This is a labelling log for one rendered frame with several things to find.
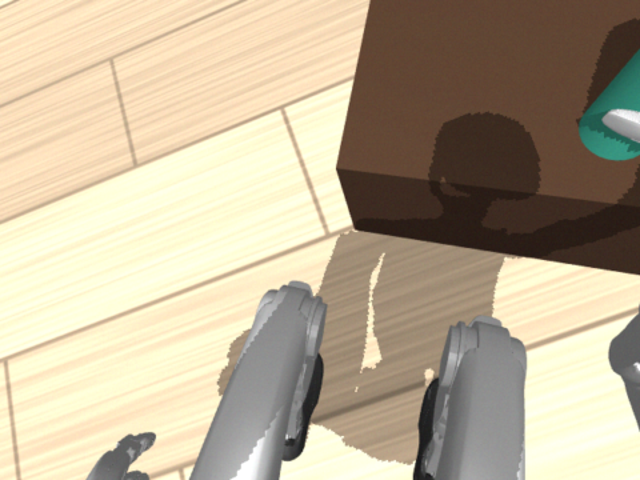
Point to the left robot hand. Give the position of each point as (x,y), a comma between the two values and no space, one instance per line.
(113,465)

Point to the right robot foot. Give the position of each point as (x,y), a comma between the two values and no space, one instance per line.
(425,426)

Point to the left robot foot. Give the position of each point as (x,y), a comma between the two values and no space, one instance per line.
(294,447)

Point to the bottle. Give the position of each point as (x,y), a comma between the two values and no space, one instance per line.
(622,93)

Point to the right robot arm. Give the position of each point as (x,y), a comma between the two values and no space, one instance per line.
(624,358)

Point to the right robot hand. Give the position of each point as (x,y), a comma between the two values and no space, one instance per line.
(624,122)

